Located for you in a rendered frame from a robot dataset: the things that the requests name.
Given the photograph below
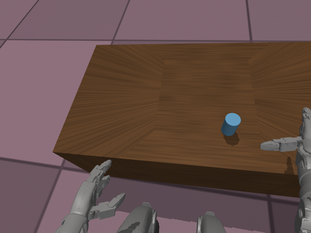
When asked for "left robot hand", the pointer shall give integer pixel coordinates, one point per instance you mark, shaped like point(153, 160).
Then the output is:
point(85, 200)

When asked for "right robot arm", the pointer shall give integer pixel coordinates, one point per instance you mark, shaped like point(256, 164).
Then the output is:
point(302, 223)

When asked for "right robot hand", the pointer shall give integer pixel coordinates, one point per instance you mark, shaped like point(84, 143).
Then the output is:
point(289, 143)

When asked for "left robot arm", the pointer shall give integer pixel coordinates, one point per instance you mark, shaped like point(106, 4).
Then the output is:
point(73, 223)

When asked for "can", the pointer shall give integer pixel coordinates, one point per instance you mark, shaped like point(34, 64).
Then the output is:
point(230, 124)

